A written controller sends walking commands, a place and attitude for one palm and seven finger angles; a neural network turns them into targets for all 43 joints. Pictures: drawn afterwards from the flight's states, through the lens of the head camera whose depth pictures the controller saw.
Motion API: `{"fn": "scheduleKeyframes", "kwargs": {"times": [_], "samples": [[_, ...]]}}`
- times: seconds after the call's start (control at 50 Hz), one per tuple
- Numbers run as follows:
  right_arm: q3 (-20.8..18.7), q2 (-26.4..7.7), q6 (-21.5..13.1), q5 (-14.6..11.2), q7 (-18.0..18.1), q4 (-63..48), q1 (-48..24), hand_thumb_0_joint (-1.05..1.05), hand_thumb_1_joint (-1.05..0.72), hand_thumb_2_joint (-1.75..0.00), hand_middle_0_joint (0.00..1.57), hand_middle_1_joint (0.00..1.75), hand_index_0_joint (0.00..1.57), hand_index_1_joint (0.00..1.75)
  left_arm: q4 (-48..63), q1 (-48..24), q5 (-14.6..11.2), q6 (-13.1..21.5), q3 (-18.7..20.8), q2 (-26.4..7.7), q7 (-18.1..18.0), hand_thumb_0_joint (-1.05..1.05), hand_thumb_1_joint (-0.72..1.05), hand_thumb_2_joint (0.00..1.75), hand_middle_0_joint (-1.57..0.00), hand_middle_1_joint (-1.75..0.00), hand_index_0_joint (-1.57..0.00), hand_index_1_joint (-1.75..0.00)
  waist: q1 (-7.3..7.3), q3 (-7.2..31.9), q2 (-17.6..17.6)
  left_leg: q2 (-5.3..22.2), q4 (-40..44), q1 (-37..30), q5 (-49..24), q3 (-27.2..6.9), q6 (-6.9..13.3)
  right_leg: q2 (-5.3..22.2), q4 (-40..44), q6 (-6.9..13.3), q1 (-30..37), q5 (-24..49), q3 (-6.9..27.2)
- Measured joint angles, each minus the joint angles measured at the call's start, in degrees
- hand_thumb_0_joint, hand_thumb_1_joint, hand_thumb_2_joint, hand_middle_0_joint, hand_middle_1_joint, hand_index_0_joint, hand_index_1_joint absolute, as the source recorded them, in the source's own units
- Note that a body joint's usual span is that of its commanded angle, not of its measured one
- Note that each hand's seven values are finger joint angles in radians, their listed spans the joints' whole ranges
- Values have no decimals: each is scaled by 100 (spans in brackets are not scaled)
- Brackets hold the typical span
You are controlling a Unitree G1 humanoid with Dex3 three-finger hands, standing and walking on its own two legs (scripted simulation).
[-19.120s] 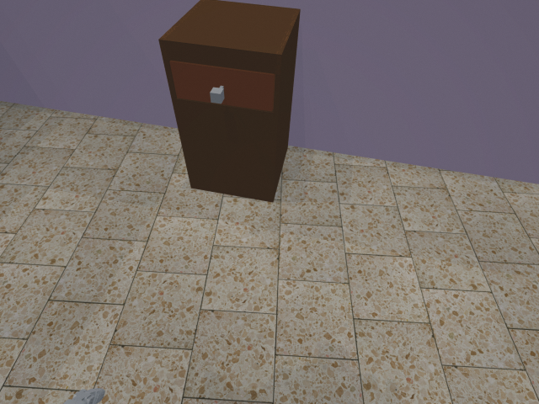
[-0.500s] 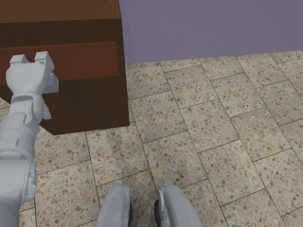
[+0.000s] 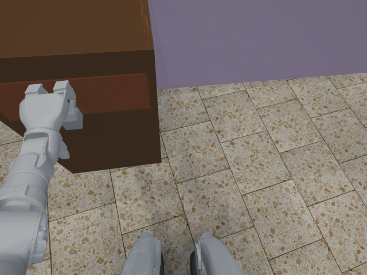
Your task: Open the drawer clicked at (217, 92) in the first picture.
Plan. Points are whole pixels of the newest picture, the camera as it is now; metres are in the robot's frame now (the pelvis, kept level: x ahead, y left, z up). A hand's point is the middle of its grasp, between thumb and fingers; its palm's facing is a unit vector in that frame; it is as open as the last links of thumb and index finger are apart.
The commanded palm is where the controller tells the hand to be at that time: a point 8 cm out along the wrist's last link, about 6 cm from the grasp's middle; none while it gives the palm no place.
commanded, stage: lift the fingers back up to retry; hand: left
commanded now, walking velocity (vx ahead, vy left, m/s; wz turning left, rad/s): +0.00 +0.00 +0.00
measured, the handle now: (72, 112) +0.50 +0.27 -0.07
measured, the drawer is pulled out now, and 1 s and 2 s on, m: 0.00 0.00 0.00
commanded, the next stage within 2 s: re-aim the fingers above the handle in 0.40 s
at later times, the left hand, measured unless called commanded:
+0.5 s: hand (49, 119) +0.45 +0.29 +0.00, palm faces -0.06 -0.05 -1.00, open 13.8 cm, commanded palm +0.44 +0.27 +0.06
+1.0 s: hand (51, 114) +0.46 +0.28 +0.00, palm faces -0.06 -0.04 -1.00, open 13.8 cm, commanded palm +0.44 +0.27 +0.06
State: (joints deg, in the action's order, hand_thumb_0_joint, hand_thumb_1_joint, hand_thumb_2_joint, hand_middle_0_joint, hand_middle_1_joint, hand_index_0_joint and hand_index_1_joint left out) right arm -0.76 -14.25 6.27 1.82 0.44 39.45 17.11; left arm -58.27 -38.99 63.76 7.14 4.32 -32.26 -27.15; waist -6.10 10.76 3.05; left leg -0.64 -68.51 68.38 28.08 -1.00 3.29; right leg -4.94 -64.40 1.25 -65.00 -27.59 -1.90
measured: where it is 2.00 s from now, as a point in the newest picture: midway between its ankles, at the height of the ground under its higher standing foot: outside the picture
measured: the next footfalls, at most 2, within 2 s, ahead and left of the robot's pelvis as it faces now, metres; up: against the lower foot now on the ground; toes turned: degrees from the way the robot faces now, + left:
none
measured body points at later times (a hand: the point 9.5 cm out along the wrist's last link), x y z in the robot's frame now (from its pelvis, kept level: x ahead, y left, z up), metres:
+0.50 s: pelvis +0.03 +0.01 +0.03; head +0.14 +0.03 +0.47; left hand +0.44 +0.29 +0.05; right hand +0.09 -0.27 -0.09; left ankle +0.03 +0.08 -0.64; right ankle +0.02 -0.11 -0.64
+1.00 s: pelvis +0.02 +0.01 +0.03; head +0.14 +0.02 +0.46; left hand +0.45 +0.28 +0.06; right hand +0.06 -0.27 -0.09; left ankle +0.03 +0.08 -0.64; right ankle +0.02 -0.11 -0.64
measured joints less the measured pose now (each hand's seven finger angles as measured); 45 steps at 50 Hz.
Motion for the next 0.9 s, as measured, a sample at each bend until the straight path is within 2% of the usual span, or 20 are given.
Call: {"fn": "scheduleKeyframes", "kwargs": {"times": [0.08,0.16,0.24,0.34,0.54,0.62,0.76,0.9], "samples": [[-38,-10,51,-8,-39,10,-20,0,-90,-90,21,30,20,30,-96,-44,-48,-212,-74,34,-31,0,-48,30,-32,-120,-32,-120,5,-21,-10,-5,255,-325,-36,-2,5,3,276,-5,333,49,20],[-66,-22,116,-41,-36,-49,-11,0,-90,-90,21,30,20,30,-58,55,-149,-331,-151,91,174,0,-48,30,-32,-120,-32,-120,19,-48,-15,-3,581,-721,-95,25,17,1,617,-16,727,129,73],[-89,-24,186,-56,1,-112,19,0,-90,-90,21,30,20,30,159,310,-186,-183,-135,144,359,0,-48,30,-32,-120,-32,-120,48,-54,-34,5,900,-1121,-147,75,33,-5,943,-30,1114,207,147],[-146,-41,259,-54,-33,-155,62,0,-90,-90,21,30,20,30,251,581,-133,1,-152,231,269,0,-48,30,-32,-120,-32,-120,115,8,-36,-6,1120,-1417,-164,114,53,7,1160,-48,1400,234,203],[-226,-23,257,14,-100,-90,-85,0,-90,-90,21,30,20,30,203,596,35,90,-145,354,-34,0,-48,30,-32,-120,-32,-120,170,22,-44,-62,901,-1203,-86,69,60,58,925,-59,1205,113,140],[-193,4,274,25,-115,-56,-153,0,-90,-90,21,30,20,30,112,447,61,-35,-113,355,-123,0,-48,30,-32,-120,-32,-120,148,14,-46,-61,818,-1110,-69,64,56,57,838,-57,1113,92,128],[-123,41,294,-13,-100,-88,-93,0,-90,-90,21,30,20,30,-66,299,-50,-253,-146,295,75,0,-48,30,-32,-120,-32,-120,101,-18,-20,-37,898,-1184,-112,89,53,36,914,-51,1172,149,158],[-112,17,277,-27,-50,-81,74,0,-90,-90,21,30,20,30,-91,338,-36,-4,-126,223,204,0,-48,30,-32,-120,-32,-120,59,-1,-22,-18,952,-1217,-139,107,47,19,960,-42,1192,184,178]]}}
